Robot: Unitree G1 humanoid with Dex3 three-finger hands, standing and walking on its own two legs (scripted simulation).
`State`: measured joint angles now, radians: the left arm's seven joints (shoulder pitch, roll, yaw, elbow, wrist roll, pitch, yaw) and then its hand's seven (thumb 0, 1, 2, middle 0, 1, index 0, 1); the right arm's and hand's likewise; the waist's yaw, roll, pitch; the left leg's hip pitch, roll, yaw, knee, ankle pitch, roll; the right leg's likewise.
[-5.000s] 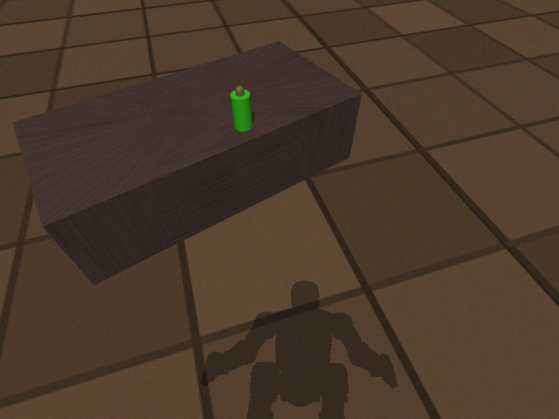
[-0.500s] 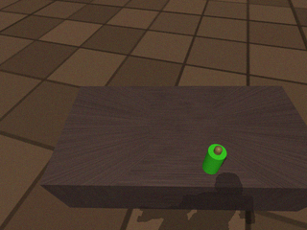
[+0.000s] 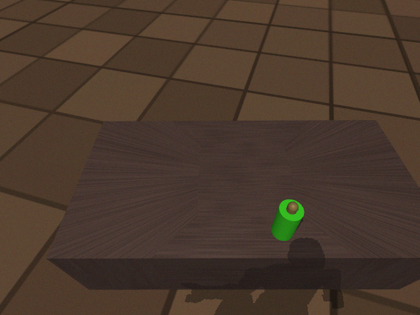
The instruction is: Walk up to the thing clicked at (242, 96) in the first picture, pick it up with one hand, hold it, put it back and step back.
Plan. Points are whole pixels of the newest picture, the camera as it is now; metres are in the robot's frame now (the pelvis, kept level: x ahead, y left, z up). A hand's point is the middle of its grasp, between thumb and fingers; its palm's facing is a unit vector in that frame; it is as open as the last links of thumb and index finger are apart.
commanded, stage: stand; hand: right
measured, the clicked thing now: (287, 218) +0.46 -0.23 -0.30
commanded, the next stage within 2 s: none
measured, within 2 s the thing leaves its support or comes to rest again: neither
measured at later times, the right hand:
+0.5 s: hand out of the picture +0.07 -0.26 -0.16, palm faces -0.02 +0.94 -0.34, open 7.3 cm
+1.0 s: hand out of the picture +0.06 -0.27 -0.16, palm faces -0.03 +0.94 -0.34, open 7.3 cm
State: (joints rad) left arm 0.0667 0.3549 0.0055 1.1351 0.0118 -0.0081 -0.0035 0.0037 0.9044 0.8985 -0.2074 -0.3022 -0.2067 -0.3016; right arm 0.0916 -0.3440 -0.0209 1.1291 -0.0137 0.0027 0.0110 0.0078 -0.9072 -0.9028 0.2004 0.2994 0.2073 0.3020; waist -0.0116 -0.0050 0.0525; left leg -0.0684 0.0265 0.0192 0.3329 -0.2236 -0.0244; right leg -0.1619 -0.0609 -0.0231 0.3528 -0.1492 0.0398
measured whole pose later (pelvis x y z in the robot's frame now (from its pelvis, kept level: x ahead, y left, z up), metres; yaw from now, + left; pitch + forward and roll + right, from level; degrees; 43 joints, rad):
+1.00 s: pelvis -0.01 -0.01 +0.00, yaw +1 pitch -2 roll +0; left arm 0.11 0.36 0.00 1.14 0.01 0.00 -0.01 0.00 0.90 0.90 -0.21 -0.30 -0.21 -0.30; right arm 0.12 -0.35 -0.01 1.13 -0.02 0.00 0.01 0.01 -0.91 -0.90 0.20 0.30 0.21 0.30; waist 0.00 0.00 0.05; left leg -0.08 0.05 0.00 0.33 -0.21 -0.04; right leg -0.16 -0.04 -0.04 0.34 -0.14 0.02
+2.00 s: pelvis +0.00 -0.01 +0.00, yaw +0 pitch -2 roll +0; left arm 0.11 0.35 0.00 1.13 0.01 0.00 -0.01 0.00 0.90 0.90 -0.21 -0.30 -0.21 -0.30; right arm 0.12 -0.35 -0.01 1.13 -0.02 0.00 0.01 0.01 -0.91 -0.90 0.20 0.30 0.21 0.30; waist 0.00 0.01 0.05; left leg -0.07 0.05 0.01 0.32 -0.22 -0.04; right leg -0.16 -0.04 -0.04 0.34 -0.15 0.02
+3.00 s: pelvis +0.02 -0.01 -0.04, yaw -1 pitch +9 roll +1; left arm 0.23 0.25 0.00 0.65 -0.02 -0.12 0.11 0.01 0.90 0.90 -0.20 -0.30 -0.20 -0.30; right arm 0.19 -0.36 -0.20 0.51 -0.07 0.35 0.12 0.00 0.57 -0.06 0.03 0.06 0.04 0.06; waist 0.01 -0.02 -0.06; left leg -0.44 0.04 0.04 0.74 -0.45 -0.04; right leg -0.57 -0.06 0.02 0.79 -0.38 0.03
